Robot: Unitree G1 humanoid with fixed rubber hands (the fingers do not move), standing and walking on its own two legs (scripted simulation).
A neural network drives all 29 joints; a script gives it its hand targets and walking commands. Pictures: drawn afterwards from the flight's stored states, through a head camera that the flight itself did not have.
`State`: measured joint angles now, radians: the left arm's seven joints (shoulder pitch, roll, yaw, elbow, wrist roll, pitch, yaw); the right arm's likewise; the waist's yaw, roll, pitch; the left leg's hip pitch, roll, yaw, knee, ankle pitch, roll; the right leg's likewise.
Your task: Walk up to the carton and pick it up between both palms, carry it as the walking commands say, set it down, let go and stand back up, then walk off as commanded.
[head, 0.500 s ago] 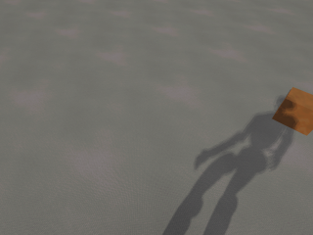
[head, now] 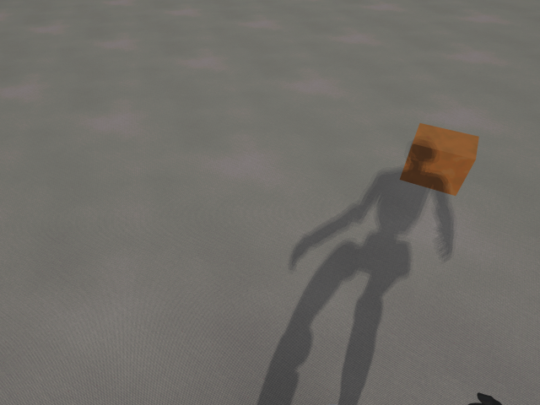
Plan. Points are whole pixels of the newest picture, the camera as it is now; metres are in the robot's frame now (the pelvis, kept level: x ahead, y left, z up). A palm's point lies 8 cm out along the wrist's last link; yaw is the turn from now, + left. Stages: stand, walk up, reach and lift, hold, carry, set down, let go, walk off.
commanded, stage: walk up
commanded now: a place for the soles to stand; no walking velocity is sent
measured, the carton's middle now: (437, 159) +1.36 -0.85 -0.63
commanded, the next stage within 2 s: none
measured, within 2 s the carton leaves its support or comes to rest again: neither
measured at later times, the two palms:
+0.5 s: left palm (160, 319) +0.30 +0.21 -0.11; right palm out of the picture +0.08 -0.38 -0.08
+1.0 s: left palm (240, 235) +0.49 +0.07 -0.11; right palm out of the picture +0.24 -0.48 -0.11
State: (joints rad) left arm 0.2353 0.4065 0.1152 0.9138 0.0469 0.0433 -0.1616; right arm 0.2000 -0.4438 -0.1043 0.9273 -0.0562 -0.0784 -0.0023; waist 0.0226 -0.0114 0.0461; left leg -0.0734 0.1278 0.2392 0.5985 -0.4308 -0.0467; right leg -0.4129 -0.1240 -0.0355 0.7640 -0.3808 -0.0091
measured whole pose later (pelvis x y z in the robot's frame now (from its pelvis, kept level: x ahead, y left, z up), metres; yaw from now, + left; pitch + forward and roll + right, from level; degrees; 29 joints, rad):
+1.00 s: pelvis +0.30 -0.17 -0.01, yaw -26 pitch -2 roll -2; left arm 0.27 0.37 0.05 0.85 0.01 -0.08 -0.06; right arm 0.24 -0.40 -0.04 0.89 -0.02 -0.11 0.07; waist 0.02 0.05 0.05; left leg -0.56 0.14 0.07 0.80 -0.26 0.02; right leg -0.29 0.03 -0.09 0.77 -0.45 -0.05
